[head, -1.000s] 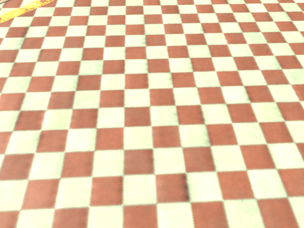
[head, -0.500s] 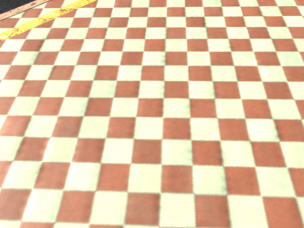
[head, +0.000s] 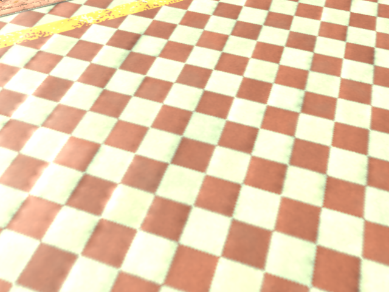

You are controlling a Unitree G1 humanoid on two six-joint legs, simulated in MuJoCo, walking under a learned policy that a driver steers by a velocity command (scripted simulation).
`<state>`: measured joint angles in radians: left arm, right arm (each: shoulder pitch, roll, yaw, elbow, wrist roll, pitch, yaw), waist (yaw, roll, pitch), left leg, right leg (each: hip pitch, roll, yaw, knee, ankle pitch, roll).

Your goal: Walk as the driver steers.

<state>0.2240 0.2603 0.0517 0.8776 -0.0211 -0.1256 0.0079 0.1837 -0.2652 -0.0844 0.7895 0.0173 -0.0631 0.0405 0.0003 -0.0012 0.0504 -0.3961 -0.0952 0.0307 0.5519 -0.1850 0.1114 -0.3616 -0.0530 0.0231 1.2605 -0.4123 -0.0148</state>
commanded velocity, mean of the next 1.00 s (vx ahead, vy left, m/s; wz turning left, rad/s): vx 0.35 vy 0.00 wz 0.24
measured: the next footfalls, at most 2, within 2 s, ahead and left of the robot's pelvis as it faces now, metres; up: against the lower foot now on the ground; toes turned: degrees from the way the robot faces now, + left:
right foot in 0.38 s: +0.41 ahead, -0.11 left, +0.00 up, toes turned +15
left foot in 0.80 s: +0.34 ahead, +0.12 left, +0.00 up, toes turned +15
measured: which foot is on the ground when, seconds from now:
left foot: down 0.00-0.40, up 0.42-0.78, down 0.80-1.00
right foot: up 0.00-0.36, down 0.38-0.82, up 0.84-1.00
